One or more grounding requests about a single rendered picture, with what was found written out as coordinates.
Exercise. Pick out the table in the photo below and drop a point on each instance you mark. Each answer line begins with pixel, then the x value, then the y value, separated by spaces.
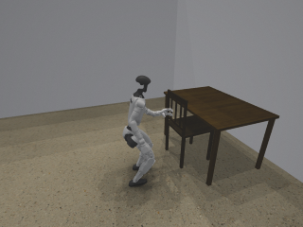
pixel 222 112

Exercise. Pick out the robot left hand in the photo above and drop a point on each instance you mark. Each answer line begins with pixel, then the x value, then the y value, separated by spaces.
pixel 164 112

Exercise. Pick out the robot head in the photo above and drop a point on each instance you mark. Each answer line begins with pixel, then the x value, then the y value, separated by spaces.
pixel 142 80

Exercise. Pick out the robot right hand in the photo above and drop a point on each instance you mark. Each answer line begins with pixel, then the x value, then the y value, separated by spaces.
pixel 144 150

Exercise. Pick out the left robot forearm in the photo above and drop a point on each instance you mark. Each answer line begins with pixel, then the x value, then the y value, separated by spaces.
pixel 153 113

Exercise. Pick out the humanoid robot torso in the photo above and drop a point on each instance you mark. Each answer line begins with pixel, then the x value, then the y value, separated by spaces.
pixel 127 130

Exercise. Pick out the right robot forearm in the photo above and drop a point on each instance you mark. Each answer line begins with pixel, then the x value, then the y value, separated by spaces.
pixel 137 133

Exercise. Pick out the robot right upper arm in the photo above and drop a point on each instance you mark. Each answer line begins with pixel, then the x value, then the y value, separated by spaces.
pixel 138 107

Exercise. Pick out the chair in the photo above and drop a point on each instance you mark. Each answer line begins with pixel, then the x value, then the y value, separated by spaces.
pixel 186 126

